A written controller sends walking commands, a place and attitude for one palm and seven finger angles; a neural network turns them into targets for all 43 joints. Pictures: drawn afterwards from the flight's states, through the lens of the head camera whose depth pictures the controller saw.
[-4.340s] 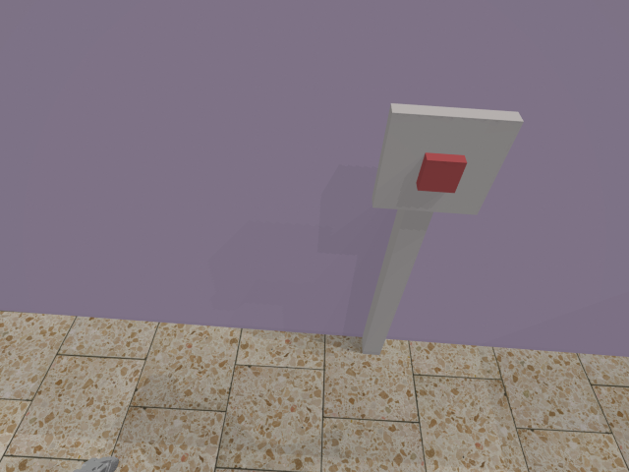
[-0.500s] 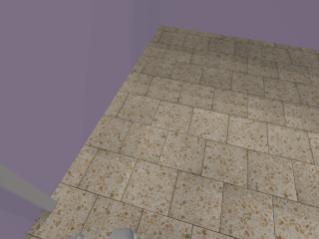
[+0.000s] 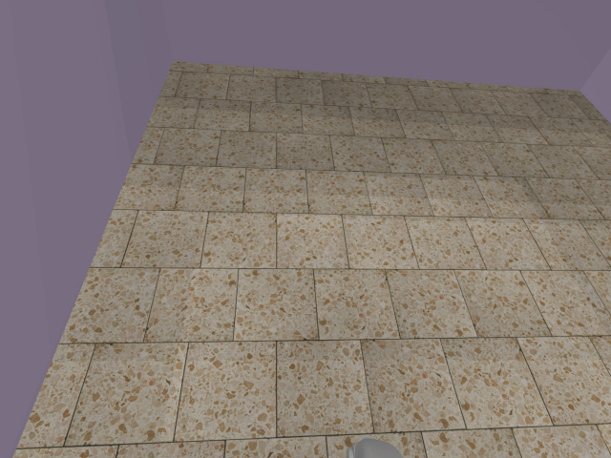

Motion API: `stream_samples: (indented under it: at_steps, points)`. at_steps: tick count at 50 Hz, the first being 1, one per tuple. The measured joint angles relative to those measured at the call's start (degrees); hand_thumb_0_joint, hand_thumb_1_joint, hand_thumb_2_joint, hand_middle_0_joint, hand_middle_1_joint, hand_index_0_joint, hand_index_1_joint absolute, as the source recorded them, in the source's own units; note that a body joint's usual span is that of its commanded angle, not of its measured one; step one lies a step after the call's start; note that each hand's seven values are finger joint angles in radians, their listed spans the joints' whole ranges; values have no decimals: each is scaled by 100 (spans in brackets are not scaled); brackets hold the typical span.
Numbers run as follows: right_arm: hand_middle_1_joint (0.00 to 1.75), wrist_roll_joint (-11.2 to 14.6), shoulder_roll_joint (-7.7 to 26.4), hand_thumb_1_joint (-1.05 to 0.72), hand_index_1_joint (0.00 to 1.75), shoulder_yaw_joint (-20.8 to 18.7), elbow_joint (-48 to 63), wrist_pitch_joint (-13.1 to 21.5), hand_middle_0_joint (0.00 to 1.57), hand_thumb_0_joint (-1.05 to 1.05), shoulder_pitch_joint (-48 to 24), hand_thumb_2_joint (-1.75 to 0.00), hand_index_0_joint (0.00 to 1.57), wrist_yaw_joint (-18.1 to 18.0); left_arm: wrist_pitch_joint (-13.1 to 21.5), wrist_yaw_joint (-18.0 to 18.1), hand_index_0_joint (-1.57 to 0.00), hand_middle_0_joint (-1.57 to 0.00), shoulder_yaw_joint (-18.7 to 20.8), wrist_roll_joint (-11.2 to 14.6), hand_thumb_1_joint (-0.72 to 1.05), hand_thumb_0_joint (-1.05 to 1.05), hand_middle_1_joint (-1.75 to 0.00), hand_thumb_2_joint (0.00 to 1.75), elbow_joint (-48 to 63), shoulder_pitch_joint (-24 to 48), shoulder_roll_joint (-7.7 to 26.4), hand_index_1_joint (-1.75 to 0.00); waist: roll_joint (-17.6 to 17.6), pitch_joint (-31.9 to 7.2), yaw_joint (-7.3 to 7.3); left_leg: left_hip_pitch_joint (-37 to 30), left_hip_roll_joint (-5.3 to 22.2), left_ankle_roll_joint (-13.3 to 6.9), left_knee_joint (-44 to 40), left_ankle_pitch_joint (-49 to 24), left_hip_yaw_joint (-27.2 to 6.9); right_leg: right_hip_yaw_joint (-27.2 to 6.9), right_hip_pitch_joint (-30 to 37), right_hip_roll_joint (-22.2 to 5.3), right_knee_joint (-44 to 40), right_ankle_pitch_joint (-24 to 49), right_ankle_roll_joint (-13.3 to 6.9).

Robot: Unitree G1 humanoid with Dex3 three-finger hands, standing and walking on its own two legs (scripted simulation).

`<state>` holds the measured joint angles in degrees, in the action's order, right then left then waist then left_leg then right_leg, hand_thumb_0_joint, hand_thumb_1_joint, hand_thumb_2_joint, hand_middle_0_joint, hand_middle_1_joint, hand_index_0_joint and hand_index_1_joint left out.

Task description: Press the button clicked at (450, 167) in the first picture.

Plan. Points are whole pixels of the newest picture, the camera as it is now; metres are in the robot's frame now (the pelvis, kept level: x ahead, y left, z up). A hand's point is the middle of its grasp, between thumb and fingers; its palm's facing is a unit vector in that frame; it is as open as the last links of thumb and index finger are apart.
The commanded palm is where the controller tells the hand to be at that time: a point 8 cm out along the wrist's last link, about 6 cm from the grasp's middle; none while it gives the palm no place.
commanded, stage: walk to a spot facing it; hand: left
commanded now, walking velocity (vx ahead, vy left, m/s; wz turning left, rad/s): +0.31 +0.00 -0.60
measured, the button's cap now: out of the picture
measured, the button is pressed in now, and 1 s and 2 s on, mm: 0 0 0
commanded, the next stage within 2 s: turn to face it in 0.88 s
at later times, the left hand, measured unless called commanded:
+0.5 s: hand (228, 374) +0.28 +0.13 -0.19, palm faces -0.18 -0.96 -0.19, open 7.3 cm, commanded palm none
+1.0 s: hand (287, 255) +0.54 +0.04 -0.19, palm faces -0.47 -0.87 -0.14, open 7.4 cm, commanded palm none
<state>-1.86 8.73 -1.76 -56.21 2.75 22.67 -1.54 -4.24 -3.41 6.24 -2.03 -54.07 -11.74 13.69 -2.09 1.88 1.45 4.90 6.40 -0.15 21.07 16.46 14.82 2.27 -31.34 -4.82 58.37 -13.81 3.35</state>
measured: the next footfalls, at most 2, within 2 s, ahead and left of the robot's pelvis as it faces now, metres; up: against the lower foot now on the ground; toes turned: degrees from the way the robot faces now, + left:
right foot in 0.20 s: +0.15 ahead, -0.17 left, +0.00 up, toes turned -15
left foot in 0.56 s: +0.38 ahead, +0.04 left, +0.00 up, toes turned -6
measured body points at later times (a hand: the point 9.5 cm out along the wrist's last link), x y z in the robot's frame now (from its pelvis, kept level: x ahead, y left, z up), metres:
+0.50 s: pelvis +0.19 -0.05 -0.01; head +0.21 -0.04 +0.44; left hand +0.29 +0.18 -0.17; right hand +0.23 -0.31 -0.14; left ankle +0.31 +0.06 -0.72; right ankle +0.11 -0.16 -0.75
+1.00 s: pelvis +0.37 -0.07 -0.01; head +0.42 -0.08 +0.43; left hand +0.56 +0.09 -0.17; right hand +0.22 -0.26 -0.15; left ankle +0.34 +0.04 -0.75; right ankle +0.40 -0.22 -0.71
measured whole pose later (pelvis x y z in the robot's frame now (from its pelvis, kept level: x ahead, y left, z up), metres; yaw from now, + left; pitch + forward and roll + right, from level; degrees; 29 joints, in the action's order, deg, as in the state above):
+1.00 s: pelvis +0.37 -0.07 -0.01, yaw -29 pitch +0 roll -1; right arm -1.9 8.4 -2.8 -59.7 2.3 21.4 -1.6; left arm -2.7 -1.9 5.4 -1.6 -55.4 -8.8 10.6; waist -1.6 5.5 2.1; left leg 3.3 7.7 0.8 26.8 22.0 22.0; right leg 7.2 -31.1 -3.5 47.6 -13.5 1.5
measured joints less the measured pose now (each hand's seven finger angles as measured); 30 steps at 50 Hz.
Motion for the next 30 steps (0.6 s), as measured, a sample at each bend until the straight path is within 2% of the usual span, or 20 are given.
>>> stream_samples:
  at_steps: [5, 7, 9, 10, 11, 13, 15, 17, 21, 25, 28, 29, 30]
  points:
    - [30, -47, 50, -91, 30, -66, -235, -22, 20, 0, 249, -90, 21, 52, 51, -21, -19, -19, -88, 9, 91, 1, -30, 90, -5, 362, -147, -30, 97, 196, 192, -263, 189, 219, 139, 343, 405, 290, 218, -40, -1248, -214, -106]
    - [30, -59, 100, -91, 30, -96, -310, -43, 20, 0, 338, -90, 21, 74, 125, -22, -19, -19, -121, 14, 91, 1, -30, 90, 39, 523, -199, -30, 165, 264, 268, -347, 311, 349, 333, 568, 554, 416, 407, 52, -1718, -324, -225]
    - [30, -36, 138, -91, 29, -112, -355, -63, 20, 0, 483, -90, 21, 107, 287, -23, -20, -19, -168, 19, 91, 1, -30, 90, 123, 657, -206, -30, 235, 306, 293, -276, 539, 471, 943, 940, 603, 569, 811, 221, -2373, -248, -413]
    - [30, 1, 129, -91, 29, -107, -382, -95, 20, 1, 549, -90, 21, 136, 415, -5, -20, -20, -184, 23, 91, 1, -30, 90, 170, 706, -177, -30, 201, 296, 272, -41, 662, 436, 1631, 1128, 503, 562, 912, 249, -2505, -12, -531]
    - [30, 30, 149, -91, 29, -99, -432, -171, 20, 1, 485, -90, 20, 151, 524, 40, -20, -20, -189, 65, 91, 1, -30, 90, 190, 761, -188, -30, 233, 350, 242, 316, 721, 407, 2538, 1335, 126, 561, 861, 305, -2258, -4, -569]
    - [30, 56, 187, -91, 29, -108, -481, -293, 20, 1, 230, -90, 20, 145, 627, 124, -20, -20, -214, 131, 91, 0, -30, 90, 204, 734, -212, -30, 240, 397, 210, 1101, 572, 354, 4181, 1309, -610, 514, 966, 388, -2068, -221, -583]
    - [30, 31, 226, -91, 29, -138, -410, -299, 20, 1, -70, -90, 20, 135, 636, 204, -20, -20, -234, 136, 91, 0, -30, 90, 143, 583, -249, -30, 243, 348, 170, 1728, 478, 332, 4875, 888, -913, 422, 1258, 475, -2333, -263, -562]
    - [30, -5, 254, -91, 29, -158, -233, -263, 20, 1, -374, -90, 20, 135, 631, 258, -20, -20, -254, 104, 91, 0, -30, 90, 20, 380, -283, -30, 248, 241, 160, 2196, 466, 369, 4755, 551, -991, 322, 1551, 536, -2713, -171, -519]
    - [30, -22, 244, -91, 29, -178, 176, -162, 20, 1, -883, -90, 20, 185, 635, 316, -20, -20, -215, 72, 93, 0, -30, 90, -212, 22, -260, -30, 252, 50, 90, 2697, 412, 431, 3689, 34, -1012, 151, 2004, 592, -3214, -157, -484]
    - [30, -12, 210, -91, 29, -154, 410, -75, 20, 1, -1235, -90, 20, 261, 620, 296, -20, -20, -204, 51, 93, 0, -30, 90, -348, -270, -165, -30, 216, -19, -111, 2556, 239, 394, 2412, -274, -993, -9, 2365, 606, -3285, -416, -361]
    - [30, -7, 204, -91, 29, -111, 503, 26, 20, 0, -1326, -90, 20, 276, 580, 290, -20, -20, -172, 68, 92, 0, -30, 90, -411, -519, -107, -30, 154, -62, -249, 2049, 34, 346, 1541, -422, -889, -142, 2581, 567, -3038, -819, -226]
    - [30, -23, 176, -91, 29, -94, 516, 83, 20, 0, -1353, -90, 20, 259, 555, 289, -20, -20, -147, 79, 92, 0, -30, 90, -435, -592, -67, -30, 57, -57, -267, 1925, -48, 136, 1483, -526, -808, -233, 2531, 501, -2718, -1032, -256]
    - [30, -55, 140, -91, 29, -65, 530, 138, 20, 0, -1376, -90, 20, 239, 507, 289, -20, -20, -116, 99, 92, 0, -30, 90, -472, -624, -34, -30, -34, -37, -277, 1895, -78, -41, 1647, -409, -705, -314, 2318, 464, -2039, -1276, -316]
